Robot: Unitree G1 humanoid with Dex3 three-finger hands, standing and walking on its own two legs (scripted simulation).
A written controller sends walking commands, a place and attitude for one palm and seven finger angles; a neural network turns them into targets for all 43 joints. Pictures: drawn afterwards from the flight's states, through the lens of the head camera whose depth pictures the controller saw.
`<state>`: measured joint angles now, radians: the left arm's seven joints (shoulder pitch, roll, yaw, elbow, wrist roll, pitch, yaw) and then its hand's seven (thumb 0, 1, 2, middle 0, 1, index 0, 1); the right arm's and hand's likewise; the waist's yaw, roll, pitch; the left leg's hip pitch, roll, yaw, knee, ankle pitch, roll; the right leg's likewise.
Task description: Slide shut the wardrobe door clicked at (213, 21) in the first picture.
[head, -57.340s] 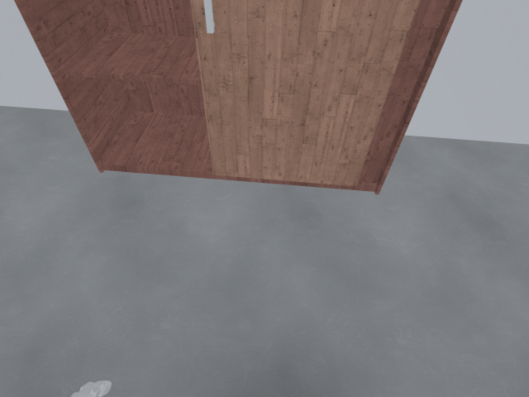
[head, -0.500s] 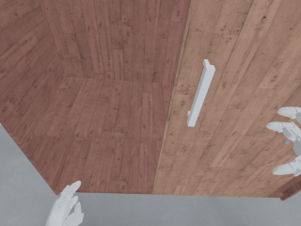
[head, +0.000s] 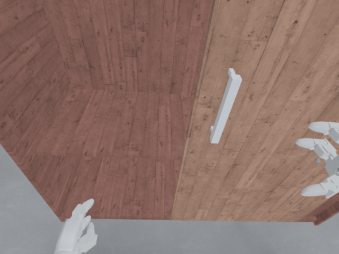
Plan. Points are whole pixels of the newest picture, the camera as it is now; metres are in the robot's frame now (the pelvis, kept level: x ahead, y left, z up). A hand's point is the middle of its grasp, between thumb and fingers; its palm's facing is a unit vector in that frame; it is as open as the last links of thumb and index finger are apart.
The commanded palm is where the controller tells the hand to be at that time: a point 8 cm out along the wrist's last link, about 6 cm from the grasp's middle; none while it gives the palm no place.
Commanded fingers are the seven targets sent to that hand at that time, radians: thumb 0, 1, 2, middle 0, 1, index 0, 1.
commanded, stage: move the hooked fingers beside the handle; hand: right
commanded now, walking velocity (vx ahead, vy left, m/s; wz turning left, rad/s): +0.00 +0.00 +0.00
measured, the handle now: (222, 108) +0.45 -0.12 +0.14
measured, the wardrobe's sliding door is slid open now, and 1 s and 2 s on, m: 0.59 0.59 0.59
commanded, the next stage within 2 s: none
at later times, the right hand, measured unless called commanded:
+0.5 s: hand (283, 140) +0.32 -0.23 +0.16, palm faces +0.02 +1.00 -0.05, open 14.0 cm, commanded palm +0.30 -0.28 +0.15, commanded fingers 0.00 0.50 -0.30 0.30 1.20 0.30 1.20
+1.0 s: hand (267, 129) +0.36 -0.21 +0.16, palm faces +0.03 +1.00 -0.03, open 14.0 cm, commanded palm +0.34 -0.26 +0.15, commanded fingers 0.00 0.50 -0.30 0.30 1.20 0.30 1.20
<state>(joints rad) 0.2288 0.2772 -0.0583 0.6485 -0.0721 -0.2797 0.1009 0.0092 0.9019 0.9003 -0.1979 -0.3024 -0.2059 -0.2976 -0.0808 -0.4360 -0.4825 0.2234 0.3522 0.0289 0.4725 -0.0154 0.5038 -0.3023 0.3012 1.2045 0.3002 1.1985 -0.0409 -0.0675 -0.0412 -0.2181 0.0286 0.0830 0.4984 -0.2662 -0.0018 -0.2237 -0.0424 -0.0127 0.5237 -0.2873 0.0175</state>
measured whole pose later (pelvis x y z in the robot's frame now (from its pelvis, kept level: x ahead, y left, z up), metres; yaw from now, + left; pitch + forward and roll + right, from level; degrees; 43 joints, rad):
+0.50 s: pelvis +0.00 +0.00 +0.00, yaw +1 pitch +0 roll +0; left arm 0.25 0.27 -0.05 0.67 -0.07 -0.26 0.10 0.01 0.90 0.90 -0.20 -0.30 -0.21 -0.30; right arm -0.22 -0.35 -0.36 0.27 0.28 0.02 0.34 -0.02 0.50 -0.30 0.30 1.20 0.30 1.20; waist -0.02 -0.06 -0.03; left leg -0.23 0.04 0.07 0.49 -0.26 -0.01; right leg -0.22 -0.03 -0.03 0.50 -0.27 0.01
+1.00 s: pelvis +0.00 +0.00 +0.00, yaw +1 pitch +1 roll +0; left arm 0.24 0.27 -0.04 0.67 -0.07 -0.21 0.09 0.01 0.90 0.90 -0.20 -0.30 -0.21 -0.30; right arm -0.35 -0.34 -0.33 0.43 0.24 0.00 0.28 -0.02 0.50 -0.30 0.30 1.20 0.30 1.20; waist 0.00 -0.06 -0.03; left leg -0.25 0.03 0.06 0.50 -0.26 0.00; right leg -0.24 -0.04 -0.03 0.50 -0.28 0.02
